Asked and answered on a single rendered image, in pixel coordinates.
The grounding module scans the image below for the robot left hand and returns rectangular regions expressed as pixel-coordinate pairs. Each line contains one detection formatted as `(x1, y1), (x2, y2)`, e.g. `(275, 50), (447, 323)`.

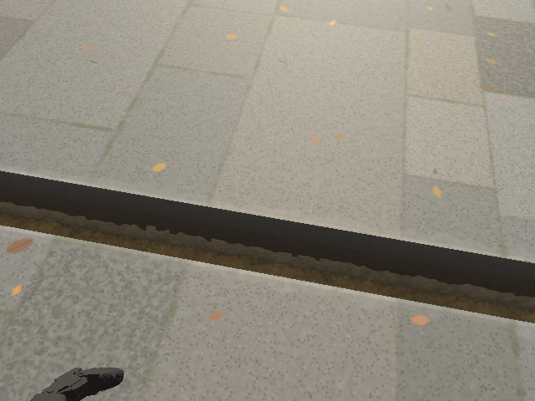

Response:
(30, 368), (124, 401)

